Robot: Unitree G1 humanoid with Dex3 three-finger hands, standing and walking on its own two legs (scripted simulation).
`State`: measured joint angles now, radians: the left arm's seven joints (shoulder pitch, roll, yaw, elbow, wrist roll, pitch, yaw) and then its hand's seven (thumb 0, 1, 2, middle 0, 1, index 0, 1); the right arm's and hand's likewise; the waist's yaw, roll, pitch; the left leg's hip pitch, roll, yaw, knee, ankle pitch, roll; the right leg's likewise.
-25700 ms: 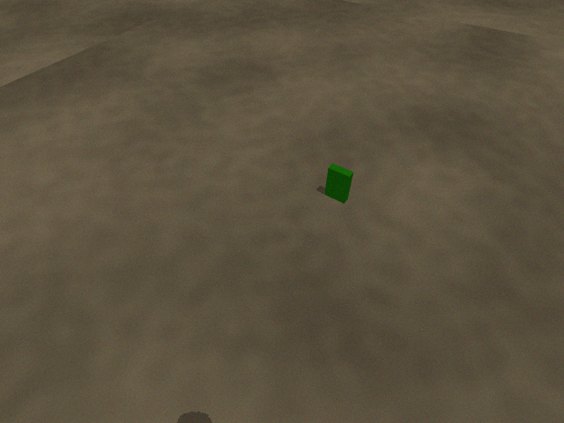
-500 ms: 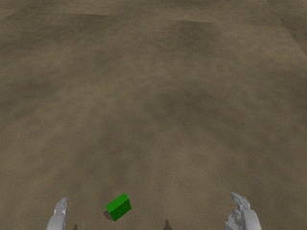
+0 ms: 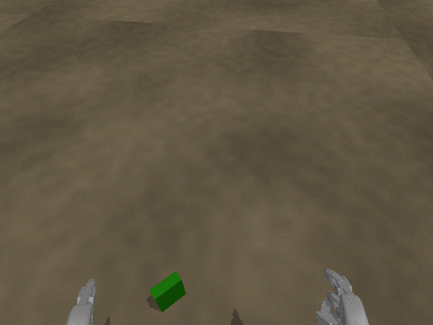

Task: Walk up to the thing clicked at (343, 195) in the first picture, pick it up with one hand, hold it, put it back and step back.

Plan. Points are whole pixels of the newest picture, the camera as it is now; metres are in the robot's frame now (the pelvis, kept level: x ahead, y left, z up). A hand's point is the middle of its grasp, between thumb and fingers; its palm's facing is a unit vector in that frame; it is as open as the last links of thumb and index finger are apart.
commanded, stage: home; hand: left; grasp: from the side
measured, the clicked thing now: (168, 292) +0.39 +0.18 -0.63
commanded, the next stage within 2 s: stand in 0.60 s
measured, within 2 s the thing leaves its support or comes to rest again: neither
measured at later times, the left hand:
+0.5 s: hand out of the picture +0.16 +0.19 -0.06, palm faces +0.11 -0.95 -0.30, open 17.7 cm
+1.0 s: hand out of the picture +0.17 +0.19 -0.06, palm faces +0.09 -0.95 -0.31, open 13.3 cm
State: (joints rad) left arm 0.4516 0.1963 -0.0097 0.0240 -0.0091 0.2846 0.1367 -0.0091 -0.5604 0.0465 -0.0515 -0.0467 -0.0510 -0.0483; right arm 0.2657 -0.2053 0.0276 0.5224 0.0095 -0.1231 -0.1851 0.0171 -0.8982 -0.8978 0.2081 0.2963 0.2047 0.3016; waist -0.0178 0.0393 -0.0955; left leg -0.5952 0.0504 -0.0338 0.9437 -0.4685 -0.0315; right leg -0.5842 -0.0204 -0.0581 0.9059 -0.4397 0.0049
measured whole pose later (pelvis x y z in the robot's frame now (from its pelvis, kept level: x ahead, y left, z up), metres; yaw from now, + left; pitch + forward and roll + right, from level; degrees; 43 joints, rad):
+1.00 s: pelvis +0.00 +0.01 +0.00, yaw +0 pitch +6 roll -1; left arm 0.43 0.20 -0.01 0.07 0.01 0.24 0.13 -0.01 -0.02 0.57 -0.18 -0.25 -0.18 -0.25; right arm 0.26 -0.20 0.02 0.55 -0.02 -0.13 -0.17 0.02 -0.90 -0.90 0.21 0.30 0.20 0.30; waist -0.01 0.04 -0.08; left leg -0.57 0.05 -0.03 0.94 -0.47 -0.02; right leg -0.56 -0.02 -0.05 0.90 -0.44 0.01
